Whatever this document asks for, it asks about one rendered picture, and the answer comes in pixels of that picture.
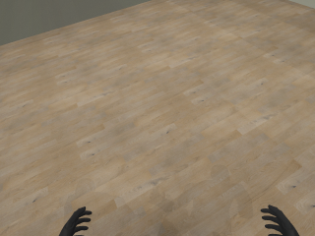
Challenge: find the robot left hand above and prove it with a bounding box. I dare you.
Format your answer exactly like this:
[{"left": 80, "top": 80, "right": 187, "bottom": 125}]
[{"left": 59, "top": 206, "right": 92, "bottom": 236}]

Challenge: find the robot right hand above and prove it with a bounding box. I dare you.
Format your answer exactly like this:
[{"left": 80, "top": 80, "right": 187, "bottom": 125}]
[{"left": 261, "top": 205, "right": 299, "bottom": 236}]

